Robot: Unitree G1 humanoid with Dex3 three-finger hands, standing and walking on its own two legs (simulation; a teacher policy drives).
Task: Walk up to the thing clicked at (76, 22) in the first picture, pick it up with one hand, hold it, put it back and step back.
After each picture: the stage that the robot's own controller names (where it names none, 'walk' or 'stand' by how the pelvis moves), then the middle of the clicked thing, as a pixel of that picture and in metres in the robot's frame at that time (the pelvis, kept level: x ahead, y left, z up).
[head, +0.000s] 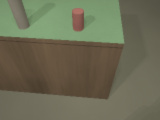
stand; (78, 20) +0.78 +0.03 -0.03
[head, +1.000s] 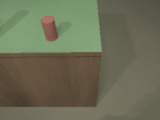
walk; (49, 29) +0.67 +0.20 -0.01
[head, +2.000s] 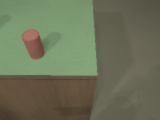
stand; (34, 45) +0.51 +0.21 +0.01
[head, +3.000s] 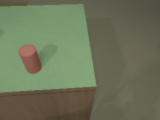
stand; (30, 59) +0.46 +0.22 -0.02
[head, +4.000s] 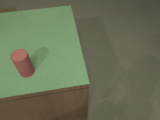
stand; (23, 64) +0.46 +0.25 -0.03
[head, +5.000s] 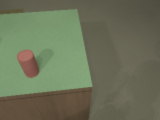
stand; (29, 64) +0.46 +0.24 -0.04
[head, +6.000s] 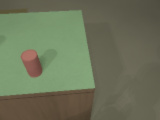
stand; (32, 64) +0.47 +0.22 -0.04
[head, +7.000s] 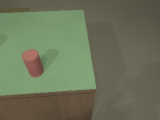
stand; (33, 63) +0.47 +0.22 -0.04
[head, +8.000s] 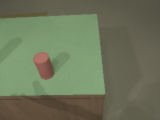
rise first; (44, 66) +0.46 +0.21 -0.03
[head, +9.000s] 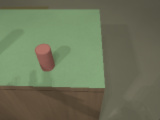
go down; (45, 58) +0.49 +0.20 -0.02
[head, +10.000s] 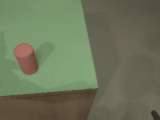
go down; (27, 60) +0.45 +0.19 +0.00
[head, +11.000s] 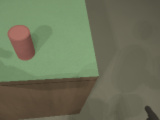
close in; (22, 43) +0.47 +0.19 +0.02
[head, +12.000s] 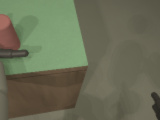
close; (5, 35) +0.49 +0.21 +0.05
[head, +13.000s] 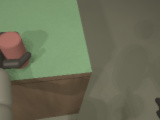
lift; (14, 51) +0.43 +0.19 +0.04
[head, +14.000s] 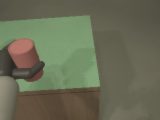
lift; (27, 61) +0.33 +0.17 +0.18
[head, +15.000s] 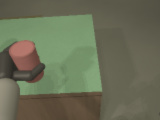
hold; (28, 62) +0.33 +0.17 +0.16
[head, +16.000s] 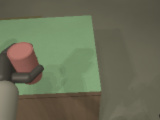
hold; (26, 64) +0.32 +0.17 +0.16
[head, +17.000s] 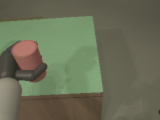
crouch; (30, 62) +0.33 +0.16 +0.16
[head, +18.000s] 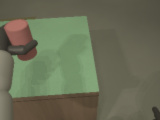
crouch; (22, 40) +0.41 +0.19 +0.18
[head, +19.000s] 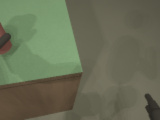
lower; out of the picture +0.49 +0.22 +0.06
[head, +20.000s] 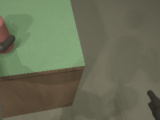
lower; out of the picture +0.49 +0.21 +0.05
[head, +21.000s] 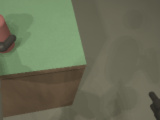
lower; out of the picture +0.49 +0.21 +0.05
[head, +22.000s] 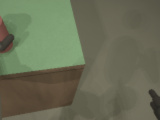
lower; out of the picture +0.49 +0.21 +0.05
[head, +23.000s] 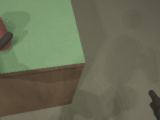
loosen; out of the picture +0.49 +0.22 +0.05
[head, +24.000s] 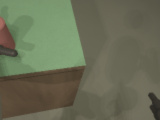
withdraw; out of the picture +0.48 +0.21 +0.05
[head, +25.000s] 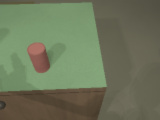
sink last; (39, 58) +0.46 +0.19 +0.01
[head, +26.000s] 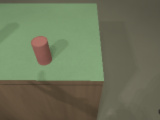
stand; (42, 51) +0.50 +0.20 +0.01
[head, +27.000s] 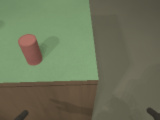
stand; (31, 50) +0.48 +0.21 +0.03
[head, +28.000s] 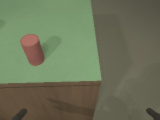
stand; (33, 50) +0.47 +0.21 +0.03
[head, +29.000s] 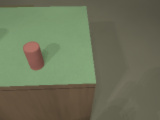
stand; (34, 56) +0.49 +0.22 -0.01
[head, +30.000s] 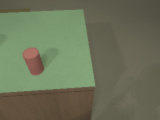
stand; (34, 62) +0.48 +0.22 -0.04
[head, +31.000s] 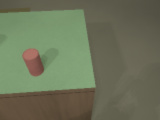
stand; (33, 62) +0.47 +0.22 -0.04
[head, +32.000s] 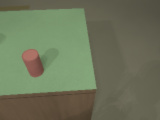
stand; (33, 63) +0.46 +0.22 -0.04
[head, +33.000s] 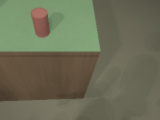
walk; (41, 23) +0.60 +0.18 -0.02
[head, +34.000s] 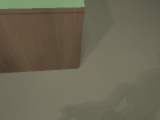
walk; out of the picture +0.86 +0.28 -0.01
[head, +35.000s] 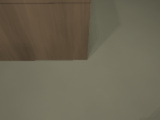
stand; out of the picture +1.12 +0.22 -0.02
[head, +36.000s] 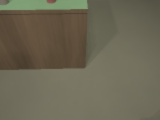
stand; out of the picture +1.09 +0.22 -0.04
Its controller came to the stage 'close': yes
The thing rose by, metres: 0.22
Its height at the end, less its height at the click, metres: +0.00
